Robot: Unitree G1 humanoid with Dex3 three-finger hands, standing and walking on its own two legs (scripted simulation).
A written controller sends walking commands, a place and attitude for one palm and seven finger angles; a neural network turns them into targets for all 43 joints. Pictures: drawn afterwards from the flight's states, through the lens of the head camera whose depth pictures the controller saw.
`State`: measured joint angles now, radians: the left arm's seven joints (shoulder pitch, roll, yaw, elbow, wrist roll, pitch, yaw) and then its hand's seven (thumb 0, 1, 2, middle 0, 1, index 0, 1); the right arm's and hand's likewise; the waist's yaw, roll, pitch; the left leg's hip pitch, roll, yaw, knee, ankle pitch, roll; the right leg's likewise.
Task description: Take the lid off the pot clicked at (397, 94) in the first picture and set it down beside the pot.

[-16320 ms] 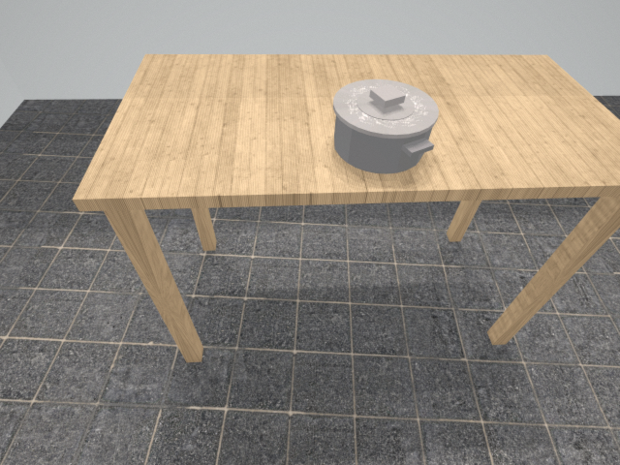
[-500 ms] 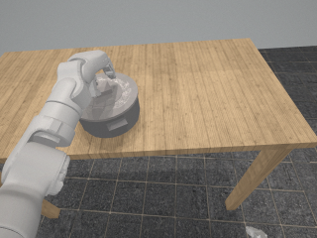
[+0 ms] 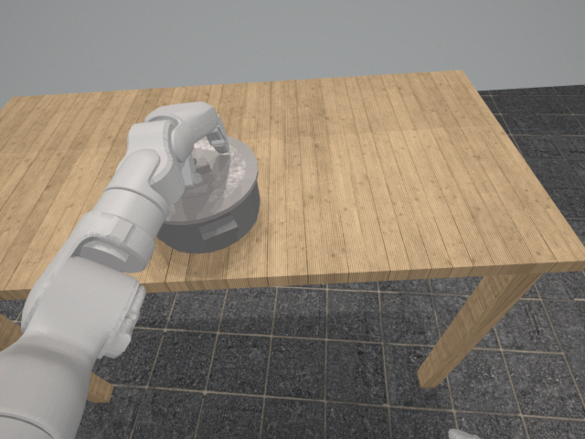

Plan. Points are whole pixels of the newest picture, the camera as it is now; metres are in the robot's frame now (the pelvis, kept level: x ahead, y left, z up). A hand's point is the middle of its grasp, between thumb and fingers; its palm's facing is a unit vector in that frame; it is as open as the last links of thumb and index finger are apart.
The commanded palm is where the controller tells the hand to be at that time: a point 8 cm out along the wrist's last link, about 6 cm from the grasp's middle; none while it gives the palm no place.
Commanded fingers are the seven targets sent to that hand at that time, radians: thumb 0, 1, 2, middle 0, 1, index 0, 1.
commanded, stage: lower the open fingers around the knob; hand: left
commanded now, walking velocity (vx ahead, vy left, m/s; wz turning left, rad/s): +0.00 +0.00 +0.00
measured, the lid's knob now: (191, 164) +0.49 +0.15 +0.12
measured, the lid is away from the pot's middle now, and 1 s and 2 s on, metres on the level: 0.00 0.00 0.00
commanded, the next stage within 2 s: close the fingers and squeeze the knob in 0.22 s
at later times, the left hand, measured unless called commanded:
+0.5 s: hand (181, 167) +0.45 +0.15 +0.15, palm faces -0.34 -0.07 -0.94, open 10.1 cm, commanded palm +0.44 +0.15 +0.21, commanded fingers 0.00 -0.06 1.07 -0.56 -0.76 -0.56 -0.76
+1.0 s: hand (183, 161) +0.46 +0.15 +0.15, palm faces -0.35 -0.09 -0.93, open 8.3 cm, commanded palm +0.45 +0.16 +0.21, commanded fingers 0.00 0.24 0.91 -0.67 -1.00 -0.67 -1.00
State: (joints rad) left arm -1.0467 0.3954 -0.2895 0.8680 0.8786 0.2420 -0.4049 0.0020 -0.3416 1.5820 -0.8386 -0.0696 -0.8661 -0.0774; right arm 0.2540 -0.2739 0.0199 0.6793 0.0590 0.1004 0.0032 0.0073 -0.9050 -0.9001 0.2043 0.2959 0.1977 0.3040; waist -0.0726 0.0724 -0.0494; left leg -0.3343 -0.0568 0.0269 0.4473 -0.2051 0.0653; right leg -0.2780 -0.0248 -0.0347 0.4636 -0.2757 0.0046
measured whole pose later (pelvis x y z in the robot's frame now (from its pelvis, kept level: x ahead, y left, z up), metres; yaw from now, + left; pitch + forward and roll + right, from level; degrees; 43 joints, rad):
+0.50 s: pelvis +0.00 -0.01 +0.00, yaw +0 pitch +4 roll +0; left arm -1.01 0.43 -0.30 0.82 0.88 0.28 -0.42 0.00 -0.20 1.28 -0.68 -0.41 -0.69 -0.41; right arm 0.20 -0.29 0.02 0.65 0.07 0.10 -0.01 0.01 -0.91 -0.90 0.20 0.30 0.20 0.30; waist -0.07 0.06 -0.04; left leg -0.32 -0.04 0.02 0.45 -0.21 0.05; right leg -0.26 -0.01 -0.04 0.46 -0.27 -0.01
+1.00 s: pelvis +0.00 +0.00 +0.00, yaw -1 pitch +5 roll +0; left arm -1.00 0.45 -0.24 0.84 0.88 0.23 -0.42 0.00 0.09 0.98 -0.61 -0.92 -0.62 -0.93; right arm 0.26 -0.28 0.02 0.67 0.07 0.10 -0.01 0.01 -0.91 -0.90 0.20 0.30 0.20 0.30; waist -0.08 0.07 -0.04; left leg -0.32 -0.04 0.03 0.44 -0.21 0.06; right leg -0.26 -0.01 -0.03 0.44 -0.27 0.00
